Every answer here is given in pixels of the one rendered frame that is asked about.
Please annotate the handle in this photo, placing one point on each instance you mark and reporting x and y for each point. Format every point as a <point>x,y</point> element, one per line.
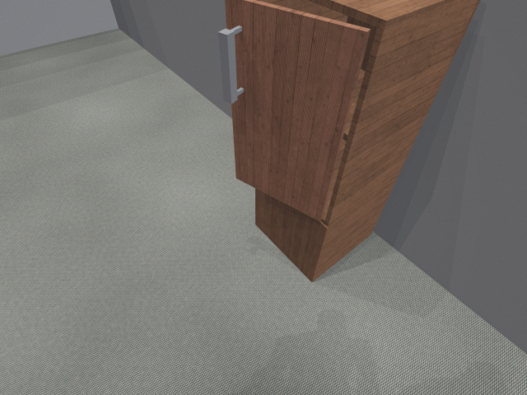
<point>227,48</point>

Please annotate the cupboard door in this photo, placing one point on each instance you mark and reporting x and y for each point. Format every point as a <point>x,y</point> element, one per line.
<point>299,72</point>

